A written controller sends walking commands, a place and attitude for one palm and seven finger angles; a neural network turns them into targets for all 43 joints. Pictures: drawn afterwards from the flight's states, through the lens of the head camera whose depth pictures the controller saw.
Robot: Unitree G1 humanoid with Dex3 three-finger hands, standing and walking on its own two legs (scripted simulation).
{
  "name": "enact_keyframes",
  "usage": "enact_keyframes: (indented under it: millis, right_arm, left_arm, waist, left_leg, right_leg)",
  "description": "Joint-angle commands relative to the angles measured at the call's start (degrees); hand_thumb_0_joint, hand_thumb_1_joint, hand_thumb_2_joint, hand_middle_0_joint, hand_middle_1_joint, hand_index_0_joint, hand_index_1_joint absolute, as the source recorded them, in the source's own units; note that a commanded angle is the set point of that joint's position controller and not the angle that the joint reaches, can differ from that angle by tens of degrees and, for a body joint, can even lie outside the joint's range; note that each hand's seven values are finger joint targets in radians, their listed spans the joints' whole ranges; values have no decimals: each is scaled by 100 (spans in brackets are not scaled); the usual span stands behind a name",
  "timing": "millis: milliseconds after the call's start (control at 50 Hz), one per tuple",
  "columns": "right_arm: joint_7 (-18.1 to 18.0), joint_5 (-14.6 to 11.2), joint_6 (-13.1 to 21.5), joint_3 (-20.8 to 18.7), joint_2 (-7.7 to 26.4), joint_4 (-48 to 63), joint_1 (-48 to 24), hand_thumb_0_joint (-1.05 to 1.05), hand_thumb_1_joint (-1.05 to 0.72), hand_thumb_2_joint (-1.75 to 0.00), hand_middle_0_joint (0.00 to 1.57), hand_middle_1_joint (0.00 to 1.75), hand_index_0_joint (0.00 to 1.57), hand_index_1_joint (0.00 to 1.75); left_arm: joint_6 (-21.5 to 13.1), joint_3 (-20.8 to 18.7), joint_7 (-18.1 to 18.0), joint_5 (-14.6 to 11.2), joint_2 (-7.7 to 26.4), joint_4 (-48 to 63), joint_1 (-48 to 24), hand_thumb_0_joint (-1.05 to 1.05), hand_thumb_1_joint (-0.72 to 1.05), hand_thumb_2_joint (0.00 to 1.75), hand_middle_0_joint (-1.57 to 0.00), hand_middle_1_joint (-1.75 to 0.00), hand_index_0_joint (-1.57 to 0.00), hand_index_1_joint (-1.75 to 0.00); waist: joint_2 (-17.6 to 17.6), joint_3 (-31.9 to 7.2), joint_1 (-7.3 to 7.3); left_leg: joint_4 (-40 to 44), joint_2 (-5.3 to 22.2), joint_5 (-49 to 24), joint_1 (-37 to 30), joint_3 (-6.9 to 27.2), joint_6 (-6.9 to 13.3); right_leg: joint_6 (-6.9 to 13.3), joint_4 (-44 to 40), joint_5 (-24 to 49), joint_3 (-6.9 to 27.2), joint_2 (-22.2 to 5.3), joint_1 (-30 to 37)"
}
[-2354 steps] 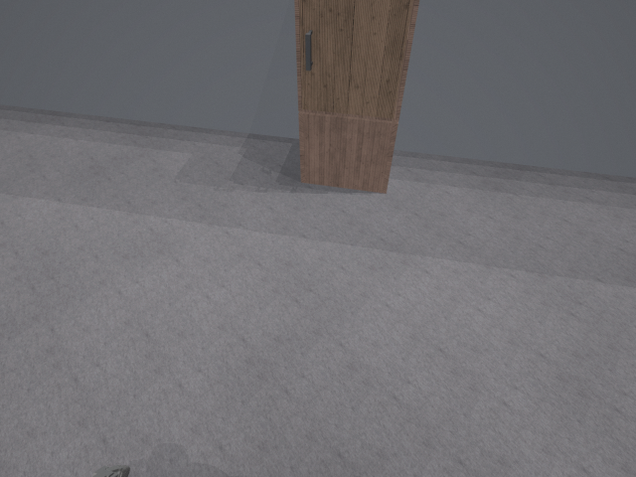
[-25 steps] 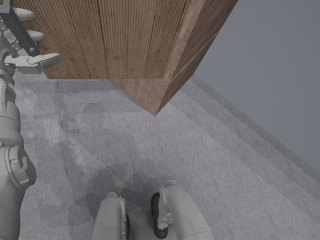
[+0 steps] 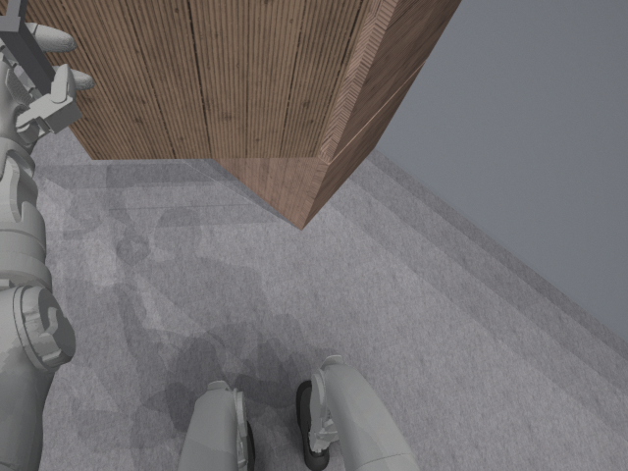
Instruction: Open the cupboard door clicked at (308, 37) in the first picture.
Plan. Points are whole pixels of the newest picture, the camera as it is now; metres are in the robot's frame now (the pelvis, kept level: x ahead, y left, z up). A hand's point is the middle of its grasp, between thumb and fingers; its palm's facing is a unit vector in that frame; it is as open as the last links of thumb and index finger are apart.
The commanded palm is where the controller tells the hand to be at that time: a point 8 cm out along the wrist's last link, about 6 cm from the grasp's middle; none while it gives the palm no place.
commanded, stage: pull the door open along its arc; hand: left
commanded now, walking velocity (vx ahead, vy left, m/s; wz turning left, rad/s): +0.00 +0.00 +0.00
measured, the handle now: (45, 60) +0.58 +0.25 +0.04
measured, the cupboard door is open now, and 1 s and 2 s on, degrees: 45 86 87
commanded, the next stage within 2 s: open thumb and fingers to let go in 0.94 s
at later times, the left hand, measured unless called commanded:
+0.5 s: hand (99, 202) +0.41 +0.19 +0.04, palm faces +0.19 -0.98 +0.06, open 5.8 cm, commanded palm +0.35 +0.24 +0.04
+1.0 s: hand (195, 294) +0.32 +0.10 +0.04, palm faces +0.43 -0.90 +0.01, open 6.0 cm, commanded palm +0.26 +0.13 +0.04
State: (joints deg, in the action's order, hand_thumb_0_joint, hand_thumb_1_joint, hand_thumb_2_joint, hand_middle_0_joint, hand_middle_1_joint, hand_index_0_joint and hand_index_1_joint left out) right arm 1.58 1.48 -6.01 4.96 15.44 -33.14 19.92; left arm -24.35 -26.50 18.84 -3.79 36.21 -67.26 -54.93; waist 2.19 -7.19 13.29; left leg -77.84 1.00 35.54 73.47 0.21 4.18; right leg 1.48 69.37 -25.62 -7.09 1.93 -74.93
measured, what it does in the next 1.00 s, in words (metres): stands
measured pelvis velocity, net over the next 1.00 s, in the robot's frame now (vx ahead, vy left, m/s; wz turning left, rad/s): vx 0.02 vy -0.05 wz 0.08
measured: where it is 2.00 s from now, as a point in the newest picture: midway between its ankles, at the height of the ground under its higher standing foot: (279, 460)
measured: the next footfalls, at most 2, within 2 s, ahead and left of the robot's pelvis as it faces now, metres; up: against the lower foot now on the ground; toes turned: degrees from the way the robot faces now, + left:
none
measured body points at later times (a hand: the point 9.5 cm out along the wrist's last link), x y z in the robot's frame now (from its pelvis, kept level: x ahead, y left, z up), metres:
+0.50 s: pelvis +0.02 +0.00 +0.03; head +0.16 +0.03 +0.46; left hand +0.40 +0.24 +0.04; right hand +0.12 -0.25 -0.08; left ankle -0.01 +0.07 -0.61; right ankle +0.06 -0.11 -0.61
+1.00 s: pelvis +0.02 -0.05 +0.03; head +0.11 -0.04 +0.47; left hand +0.29 +0.14 +0.04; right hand +0.20 -0.24 -0.09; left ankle -0.01 +0.07 -0.61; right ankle +0.06 -0.11 -0.61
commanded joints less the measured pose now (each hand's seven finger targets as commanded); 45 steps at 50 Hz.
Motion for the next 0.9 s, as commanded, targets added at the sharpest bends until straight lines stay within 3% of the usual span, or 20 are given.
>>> enact_keyframes:
  millis: [0,100,140,180,200,300,340,360,380,420,440,460,480,500,520,580,660,720,840,880]
  right_arm:
    - [-73,16,41,-472,1209,108,1185,0,-90,-90,20,30,20,30]
    - [-33,-43,11,-500,1181,206,1094,0,-90,-90,20,30,20,30]
    - [-16,-77,3,-534,1159,254,1031,0,-90,-90,20,30,20,30]
    - [-4,-118,10,-561,1121,337,953,0,-90,-90,20,30,20,30]
    - [0,-130,29,-574,1103,398,913,0,-90,-90,20,30,20,30]
    - [65,-236,140,-666,971,607,621,0,-90,-90,20,30,20,30]
    - [82,-274,198,-704,930,688,472,0,-90,-90,20,30,20,30]
    - [65,-217,273,-728,800,794,280,0,-90,-90,20,30,20,30]
    - [113,-203,334,-724,754,766,196,0,-90,-90,20,30,20,30]
    - [180,-132,398,-764,705,768,115,0,-90,-90,20,30,20,30]
    - [201,-87,412,-772,656,769,59,0,-90,-90,20,30,20,30]
    - [232,-36,421,-792,617,786,15,0,-90,-90,20,30,20,30]
    - [251,-4,399,-794,568,816,-52,0,-90,-90,20,30,20,30]
    - [254,41,383,-790,555,855,-113,0,-90,-90,20,30,20,30]
    - [252,69,362,-793,490,867,-201,0,-90,-90,20,30,20,30]
    - [199,106,337,-788,396,910,-462,0,-90,-90,20,30,20,30]
    - [93,151,365,-754,270,868,-707,0,-90,-90,20,30,20,30]
    - [4,175,443,-740,205,824,-832,0,-90,-90,20,30,20,30]
    - [-38,185,683,-707,94,760,-1045,0,-90,-90,20,30,20,30]
    - [-37,197,780,-699,85,722,-1090,0,-90,-90,20,30,20,30]
  left_arm:
    - [-418,-75,-67,-200,1336,1375,-2130,0,90,90,-40,-135,-40,-135]
    - [-386,-45,5,-286,1159,1545,-1194,0,90,90,-40,-135,-40,-135]
    - [-371,-48,20,-356,1082,1865,-772,0,90,90,-40,-135,-40,-135]
    - [-343,7,27,-471,901,2171,-277,0,90,90,-40,-135,-40,-135]
    - [-362,33,29,-530,818,2397,-1,0,90,90,-40,-135,-40,-135]
    - [-363,404,-24,-817,-11,3322,1669,0,90,90,-40,-135,-40,-135]
    - [-397,420,-108,-924,-227,3604,2440,0,90,90,-40,-135,-40,-135]
    - [-490,-263,-912,-1308,-478,3986,2518,0,90,90,-40,-135,-40,-135]
    - [-503,149,-1326,-1179,-944,3993,2969,0,90,90,-40,-135,-40,-135]
    - [-645,93,-2068,-1024,-1153,4352,3583,0,90,90,-40,-135,-40,-135]
    - [-744,229,-2418,-894,-1361,4606,3655,0,90,90,-40,-135,-40,-135]
    - [-846,318,-2701,-717,-1458,4865,3883,0,90,90,-40,-135,-40,-135]
    - [-889,388,-2944,-540,-1535,4939,4228,0,90,90,-40,-135,-40,-135]
    - [-945,468,-3162,-380,-1549,5093,4287,0,90,90,-40,-135,-40,-135]
    - [-970,570,-3383,-253,-1728,5180,4389,0,90,90,-40,-135,-40,-135]
    - [-1016,958,-3876,-51,-2235,5437,4494,0,90,90,-40,-135,-40,-135]
    - [-1002,1461,-4215,165,-2692,5554,4735,0,90,90,-40,-135,-40,-135]
    - [-1042,1722,-4255,325,-2799,5622,4849,0,90,90,-40,-135,-40,-135]
    - [-1059,2247,-4215,341,-3227,5688,5365,0,90,90,-40,-135,-40,-135]
    - [-1080,2456,-4246,373,-3363,5745,5174,0,90,90,-40,-135,-40,-135]
  waist:
    - [1311,-3444,-56]
    - [1073,-3475,-260]
    - [1141,-3541,-365]
    - [792,-3460,-435]
    - [911,-3550,-513]
    - [757,-3255,-775]
    - [370,-3048,-869]
    - [348,-2804,-1156]
    - [492,-2706,-1154]
    - [329,-2652,-1299]
    - [274,-2615,-1286]
    - [284,-2772,-1369]
    - [323,-2676,-1460]
    - [80,-2630,-1444]
    - [131,-2601,-1482]
    - [-192,-2507,-1464]
    - [-223,-2431,-1444]
    - [-427,-2413,-1432]
    - [-459,-2247,-1402]
    - [-528,-2137,-1321]
  left_leg:
    - [990,124,-3532,-2803,794,-437]
    - [1110,106,-3603,-2793,707,-409]
    - [1194,113,-3819,-2957,679,-438]
    - [1300,86,-3684,-2788,592,-374]
    - [1324,76,-3874,-2881,583,-385]
    - [1572,42,-3987,-2954,421,-408]
    - [1650,16,-3780,-2726,322,-379]
    - [1709,-10,-3576,-2384,234,-410]
    - [1757,-15,-3473,-2400,211,-473]
    - [1783,-6,-3641,-2366,189,-575]
    - [1749,-2,-3702,-2338,170,-597]
    - [1707,-18,-3729,-2339,135,-599]
    - [1711,-42,-3686,-2279,98,-609]
    - [1674,-59,-3560,-2154,111,-568]
    - [1672,-86,-3425,-2103,79,-560]
    - [1687,-129,-2979,-2051,112,-542]
    - [1692,-200,-2568,-2050,105,-513]
    - [1683,-244,-2272,-1968,88,-455]
    - [1629,-308,-1950,-1811,17,-408]
    - [1593,-318,-1750,-1705,32,-399]
  right_leg:
    - [44,-489,1535,391,112,1590]
    - [40,-575,1687,429,113,1943]
    - [22,-638,1805,419,107,2076]
    - [11,-742,1951,448,109,2466]
    - [32,-737,2071,461,103,2557]
    - [31,-907,2217,445,83,2910]
    - [5,-952,2260,466,77,3147]
    - [5,-926,2236,415,46,3197]
    - [11,-889,2106,415,46,3151]
    - [52,-773,2167,393,32,3222]
    - [58,-705,2284,415,14,3248]
    - [71,-629,2389,466,-6,3386]
    - [99,-596,2451,494,-24,3468]
    - [113,-551,2534,518,-19,3557]
    - [111,-534,2567,561,-40,3617]
    - [99,-575,2385,583,-75,3678]
    - [70,-676,2196,630,-118,3690]
    - [44,-792,2106,714,-151,3836]
    - [3,-1010,2036,869,-227,4002]
    - [-14,-1080,1817,932,-268,3953]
